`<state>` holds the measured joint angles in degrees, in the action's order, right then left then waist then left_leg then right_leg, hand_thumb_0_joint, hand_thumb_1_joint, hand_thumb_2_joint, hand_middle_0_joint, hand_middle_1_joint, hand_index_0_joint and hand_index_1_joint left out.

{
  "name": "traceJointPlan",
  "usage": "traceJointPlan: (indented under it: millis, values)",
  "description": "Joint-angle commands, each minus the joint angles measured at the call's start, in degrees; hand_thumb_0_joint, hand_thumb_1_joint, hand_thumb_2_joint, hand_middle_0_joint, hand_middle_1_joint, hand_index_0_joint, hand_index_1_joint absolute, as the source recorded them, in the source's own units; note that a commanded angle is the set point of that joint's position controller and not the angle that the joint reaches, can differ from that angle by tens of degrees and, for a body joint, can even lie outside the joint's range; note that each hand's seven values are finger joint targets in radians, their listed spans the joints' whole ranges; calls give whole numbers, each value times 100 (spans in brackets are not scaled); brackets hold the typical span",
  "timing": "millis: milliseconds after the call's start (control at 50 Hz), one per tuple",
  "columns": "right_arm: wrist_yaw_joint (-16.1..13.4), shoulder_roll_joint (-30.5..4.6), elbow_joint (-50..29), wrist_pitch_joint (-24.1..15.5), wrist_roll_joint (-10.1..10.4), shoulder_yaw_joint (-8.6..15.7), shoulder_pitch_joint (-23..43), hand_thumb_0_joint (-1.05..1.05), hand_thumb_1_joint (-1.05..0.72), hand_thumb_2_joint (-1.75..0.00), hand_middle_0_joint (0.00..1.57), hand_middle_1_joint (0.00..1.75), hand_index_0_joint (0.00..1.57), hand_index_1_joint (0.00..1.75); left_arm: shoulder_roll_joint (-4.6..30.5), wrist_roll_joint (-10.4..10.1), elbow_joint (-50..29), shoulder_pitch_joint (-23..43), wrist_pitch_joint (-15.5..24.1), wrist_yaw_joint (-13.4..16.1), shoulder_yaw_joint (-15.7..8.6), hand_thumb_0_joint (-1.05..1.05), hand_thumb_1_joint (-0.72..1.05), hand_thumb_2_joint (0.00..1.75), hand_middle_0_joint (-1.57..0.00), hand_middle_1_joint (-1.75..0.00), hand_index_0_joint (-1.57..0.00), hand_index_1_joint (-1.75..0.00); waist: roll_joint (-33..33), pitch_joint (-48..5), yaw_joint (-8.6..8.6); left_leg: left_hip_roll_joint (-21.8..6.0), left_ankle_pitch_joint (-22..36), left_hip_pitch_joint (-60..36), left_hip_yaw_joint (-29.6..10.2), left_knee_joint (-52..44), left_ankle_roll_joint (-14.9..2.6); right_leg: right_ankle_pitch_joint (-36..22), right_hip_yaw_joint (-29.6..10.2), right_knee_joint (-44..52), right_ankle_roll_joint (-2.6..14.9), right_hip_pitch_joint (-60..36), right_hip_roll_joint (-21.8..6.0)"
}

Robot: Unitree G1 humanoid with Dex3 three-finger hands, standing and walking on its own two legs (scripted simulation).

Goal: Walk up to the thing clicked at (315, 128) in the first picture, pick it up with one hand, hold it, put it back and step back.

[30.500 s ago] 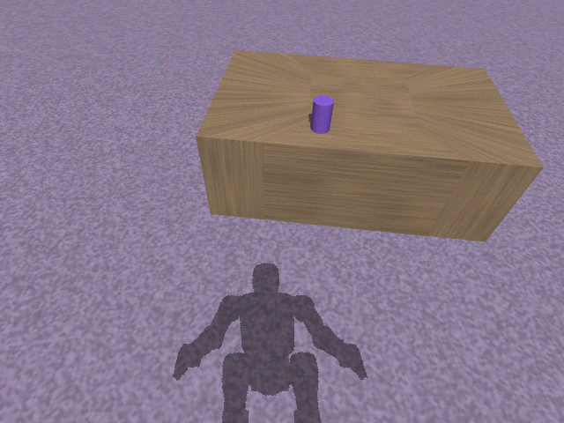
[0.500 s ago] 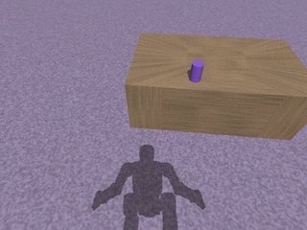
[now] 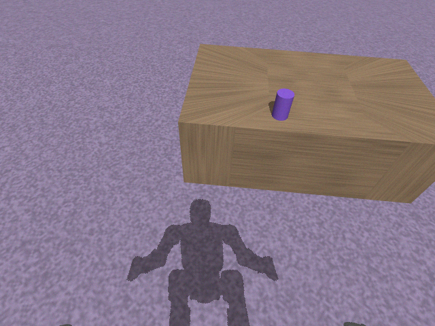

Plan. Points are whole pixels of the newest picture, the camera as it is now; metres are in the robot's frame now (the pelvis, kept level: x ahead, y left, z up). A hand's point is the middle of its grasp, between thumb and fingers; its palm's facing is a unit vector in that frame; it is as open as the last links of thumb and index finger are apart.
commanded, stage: step back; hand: right
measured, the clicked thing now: (282, 104) +1.05 -0.30 -0.26
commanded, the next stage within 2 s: stand in 0.08 s
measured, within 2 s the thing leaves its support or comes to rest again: neither
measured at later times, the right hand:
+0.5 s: hand out of the picture +0.07 -0.26 -0.14, palm faces -0.01 +0.94 -0.34, open 7.4 cm
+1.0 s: hand out of the picture +0.04 -0.27 -0.15, palm faces -0.03 +0.94 -0.33, open 7.4 cm
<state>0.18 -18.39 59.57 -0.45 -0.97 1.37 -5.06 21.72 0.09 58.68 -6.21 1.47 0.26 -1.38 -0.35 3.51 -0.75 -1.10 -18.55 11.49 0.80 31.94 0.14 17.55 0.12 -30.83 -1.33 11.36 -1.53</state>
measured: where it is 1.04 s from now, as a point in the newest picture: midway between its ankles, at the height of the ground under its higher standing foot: outside the picture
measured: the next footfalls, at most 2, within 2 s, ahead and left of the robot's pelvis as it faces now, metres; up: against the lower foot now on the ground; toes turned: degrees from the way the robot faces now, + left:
none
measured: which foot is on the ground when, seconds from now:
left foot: down 0.00-1.00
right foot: down 0.00-1.00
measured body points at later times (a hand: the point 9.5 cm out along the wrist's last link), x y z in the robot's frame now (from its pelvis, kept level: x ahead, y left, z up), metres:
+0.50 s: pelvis -0.02 -0.01 +0.02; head +0.00 -0.01 +0.46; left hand +0.07 +0.29 -0.12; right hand +0.07 -0.31 -0.12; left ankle -0.01 +0.12 -0.73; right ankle -0.01 -0.14 -0.73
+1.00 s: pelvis -0.02 -0.02 +0.02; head +0.00 -0.02 +0.46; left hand +0.05 +0.28 -0.12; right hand +0.05 -0.32 -0.12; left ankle -0.01 +0.12 -0.73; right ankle -0.01 -0.14 -0.73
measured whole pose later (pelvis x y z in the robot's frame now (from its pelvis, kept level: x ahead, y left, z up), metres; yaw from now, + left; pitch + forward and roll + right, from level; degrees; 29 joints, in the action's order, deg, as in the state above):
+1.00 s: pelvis -0.02 -0.02 +0.02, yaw +0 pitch -2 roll +0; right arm 0.8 -19.9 65.9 -0.6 -0.8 0.0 -6.9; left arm 20.3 0.2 65.9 -6.3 1.2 -0.7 0.2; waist 0.4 3.0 0.3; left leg -2.3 -9.9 7.1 0.0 18.7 1.9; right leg 9.7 1.2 -18.6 0.0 7.2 -0.2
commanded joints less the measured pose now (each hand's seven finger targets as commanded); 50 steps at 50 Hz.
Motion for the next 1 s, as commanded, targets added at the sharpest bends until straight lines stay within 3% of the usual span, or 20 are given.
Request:
traceJointPlan:
  millis: [0,40,80,120,180,380,600,640,660,720,800,900,980]
  values:
    - [-115,-1344,-305,-104,32,317,244,0,-90,-90,20,30,20,30,1158,23,-240,88,98,96,-257,0,90,90,-20,-30,-20,-30,199,-675,-32,-676,2422,-82,-491,-642,-297,-2171,-312,203,359,-544,-414]
    - [-103,-1319,-285,-93,9,309,314,0,-90,-90,20,30,20,30,1164,46,-215,162,99,93,-239,0,90,90,-20,-30,-20,-30,102,-679,-23,-630,2142,-91,-431,-712,-280,-2122,-404,316,356,-540,-457]
    - [-71,-1428,-215,-154,66,260,278,0,-90,-90,20,30,20,30,969,-3,-82,307,55,48,-145,0,90,90,-20,-30,-20,-30,75,-580,36,-742,2219,-202,-716,-1171,-254,-1985,-390,624,222,-612,-451]
    - [-55,-1395,-158,-187,63,246,332,0,-90,-90,20,30,20,30,971,-13,-29,309,72,46,-122,0,90,90,-20,-30,-20,-30,98,-740,35,-716,2682,-469,-636,-1090,-229,-2291,-407,752,205,-732,-504]
    - [-50,-1308,-102,-180,79,222,391,0,-90,-90,20,30,20,30,1032,7,77,387,81,44,-111,0,90,90,-20,-30,-20,-30,71,-797,61,-666,2583,-762,-525,-1154,-158,-2380,-416,946,218,-697,-586]
    - [-25,-1306,106,-169,65,164,410,0,-90,-90,20,30,20,30,1073,39,304,499,81,5,-90,0,90,90,-20,-30,-20,-30,149,-529,90,-622,1466,-501,-494,-1650,-74,-1516,-466,1425,186,-745,-599]
    - [-6,-1339,240,-152,40,134,251,0,-90,-90,20,30,20,30,1064,41,431,336,92,-16,-79,0,90,90,-20,-30,-20,-30,47,-404,76,-616,969,-533,-529,-1709,-61,-1011,-520,1647,198,-417,-602]
    - [-4,-1352,262,-139,39,138,163,0,-90,-90,20,30,20,30,1095,47,427,332,86,-13,-84,0,90,90,-20,-30,-20,-30,4,-330,109,-600,814,-524,-535,-1697,-58,-701,-547,1703,199,-277,-585]
    - [-3,-1349,245,-137,35,133,175,0,-90,-90,20,30,20,30,1089,52,421,321,88,-12,-79,0,90,90,-20,-30,-20,-30,-8,-397,100,-625,895,-538,-531,-1655,-82,-838,-546,1687,212,-310,-603]
    - [2,-1338,266,-123,31,124,82,0,-90,-90,20,30,20,30,1128,39,409,345,81,-5,-87,0,90,90,-20,-30,-20,-30,-65,-302,113,-595,716,-383,-544,-1685,-72,-465,-584,1749,213,-276,-595]
    - [0,-1352,277,-130,24,112,59,0,-90,-90,20,30,20,30,1103,39,418,255,76,-16,-78,0,90,90,-20,-30,-20,-30,75,-273,89,-608,669,-320,-552,-1698,-70,-568,-580,1713,212,-260,-579]
    - [-11,-1358,259,-151,39,95,16,0,-90,-90,20,30,20,30,1091,22,400,211,106,-13,-75,0,90,90,-20,-30,-20,-30,20,-582,87,-670,1455,-519,-537,-1580,-79,-1571,-520,1518,229,-575,-620]
    - [-36,-1348,268,-151,45,70,-15,0,-90,-90,20,30,20,30,1121,17,398,228,87,-8,-86,0,90,90,-20,-30,-20,-30,46,-610,99,-665,1606,-553,-488,-1558,-70,-1749,-498,1491,237,-595,-619]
